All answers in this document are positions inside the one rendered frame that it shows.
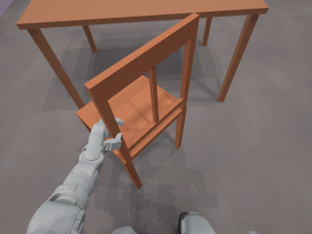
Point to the right robot shin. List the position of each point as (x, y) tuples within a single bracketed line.
[(192, 213)]

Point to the chair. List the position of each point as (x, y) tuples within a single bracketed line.
[(121, 91)]

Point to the robot left upper arm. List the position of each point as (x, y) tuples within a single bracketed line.
[(58, 218)]

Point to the table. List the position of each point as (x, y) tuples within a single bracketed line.
[(64, 13)]

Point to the left robot forearm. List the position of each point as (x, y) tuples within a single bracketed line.
[(81, 181)]

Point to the robot right thigh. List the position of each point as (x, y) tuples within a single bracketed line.
[(195, 224)]

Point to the left robot hand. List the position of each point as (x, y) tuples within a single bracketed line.
[(99, 133)]

